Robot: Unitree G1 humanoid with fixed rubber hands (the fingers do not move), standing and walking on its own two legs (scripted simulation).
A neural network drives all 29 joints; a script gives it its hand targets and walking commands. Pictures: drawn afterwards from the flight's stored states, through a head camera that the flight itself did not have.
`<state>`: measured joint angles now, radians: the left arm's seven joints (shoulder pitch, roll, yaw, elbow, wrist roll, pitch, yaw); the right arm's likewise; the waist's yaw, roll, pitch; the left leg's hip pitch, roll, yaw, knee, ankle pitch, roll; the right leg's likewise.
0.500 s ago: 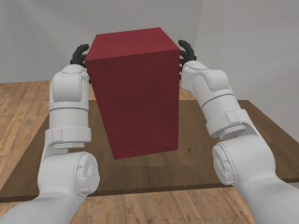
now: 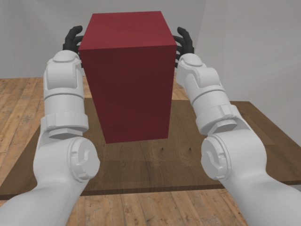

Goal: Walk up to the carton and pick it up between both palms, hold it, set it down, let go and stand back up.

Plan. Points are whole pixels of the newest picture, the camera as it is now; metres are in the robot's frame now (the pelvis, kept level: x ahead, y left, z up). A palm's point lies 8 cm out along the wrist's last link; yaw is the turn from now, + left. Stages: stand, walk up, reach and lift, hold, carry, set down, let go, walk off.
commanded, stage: set down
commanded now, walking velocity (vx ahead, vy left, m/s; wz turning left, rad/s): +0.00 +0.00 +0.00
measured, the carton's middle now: (132, 79) +0.40 +0.03 +0.28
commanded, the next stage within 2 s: none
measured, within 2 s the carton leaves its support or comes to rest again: neither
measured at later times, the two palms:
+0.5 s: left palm (83, 85) +0.41 +0.15 +0.26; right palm (179, 99) +0.39 -0.11 +0.24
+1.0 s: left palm (84, 92) +0.43 +0.16 +0.23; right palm (175, 104) +0.40 -0.10 +0.21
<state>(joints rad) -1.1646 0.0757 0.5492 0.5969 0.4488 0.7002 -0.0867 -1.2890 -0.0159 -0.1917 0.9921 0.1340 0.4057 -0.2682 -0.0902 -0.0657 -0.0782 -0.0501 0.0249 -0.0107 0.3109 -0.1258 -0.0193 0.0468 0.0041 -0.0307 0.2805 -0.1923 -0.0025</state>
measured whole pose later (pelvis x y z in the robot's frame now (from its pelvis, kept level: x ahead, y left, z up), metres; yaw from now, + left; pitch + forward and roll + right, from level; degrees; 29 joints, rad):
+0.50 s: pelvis -0.01 +0.01 +0.00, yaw +0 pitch -9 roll -1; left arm -1.03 0.00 0.38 0.46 0.47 0.61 -0.04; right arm -0.97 0.05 -0.21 0.83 0.11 0.12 -0.22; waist -0.10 -0.16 0.09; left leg -0.03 0.02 0.00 0.32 -0.13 -0.01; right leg 0.08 0.00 -0.04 0.25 -0.17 0.01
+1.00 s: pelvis +0.01 +0.01 +0.00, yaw +0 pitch -9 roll -1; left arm -0.98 0.00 0.41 0.53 0.46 0.52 -0.07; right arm -0.92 0.09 -0.26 0.84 0.01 0.07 -0.22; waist -0.08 -0.13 0.09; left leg -0.02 0.01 0.01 0.31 -0.14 0.00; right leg 0.10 -0.01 -0.04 0.24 -0.18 0.02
